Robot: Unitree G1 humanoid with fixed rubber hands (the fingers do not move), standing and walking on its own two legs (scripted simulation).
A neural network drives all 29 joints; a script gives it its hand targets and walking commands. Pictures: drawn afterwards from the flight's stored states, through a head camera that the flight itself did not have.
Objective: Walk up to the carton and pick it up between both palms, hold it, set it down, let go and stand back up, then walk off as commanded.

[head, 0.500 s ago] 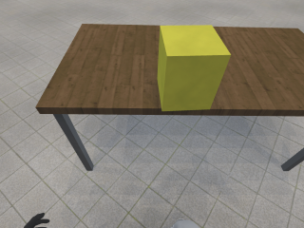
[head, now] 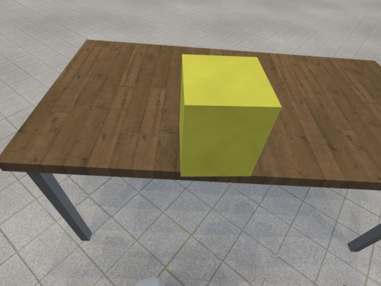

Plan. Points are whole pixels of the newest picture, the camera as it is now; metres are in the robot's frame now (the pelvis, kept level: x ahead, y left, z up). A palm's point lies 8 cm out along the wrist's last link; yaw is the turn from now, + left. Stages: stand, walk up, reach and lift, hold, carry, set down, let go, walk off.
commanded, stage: walk up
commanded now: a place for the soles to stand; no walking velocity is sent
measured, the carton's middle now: (218, 118) +0.52 -0.04 +0.06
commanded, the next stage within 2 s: none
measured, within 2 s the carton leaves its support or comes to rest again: neither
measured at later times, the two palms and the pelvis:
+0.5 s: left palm (79, 246) +0.22 +0.27 -0.09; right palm (357, 274) +0.19 -0.39 -0.12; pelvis +0.11 -0.06 -0.02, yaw +0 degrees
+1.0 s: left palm (66, 258) +0.19 +0.29 -0.10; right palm (343, 252) +0.23 -0.36 -0.10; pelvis +0.11 -0.04 +0.00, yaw +3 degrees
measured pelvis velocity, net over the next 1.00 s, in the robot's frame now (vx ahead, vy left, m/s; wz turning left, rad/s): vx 0.11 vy -0.04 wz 0.04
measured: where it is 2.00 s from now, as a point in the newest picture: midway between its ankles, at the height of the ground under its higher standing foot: outside the picture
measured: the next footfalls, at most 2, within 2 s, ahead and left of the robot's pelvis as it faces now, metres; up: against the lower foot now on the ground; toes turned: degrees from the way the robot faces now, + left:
right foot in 0.24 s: +0.20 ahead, -0.18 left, +0.00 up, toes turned +7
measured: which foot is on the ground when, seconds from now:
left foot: down 0.00-1.00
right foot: up 0.00-0.22, down 0.24-1.00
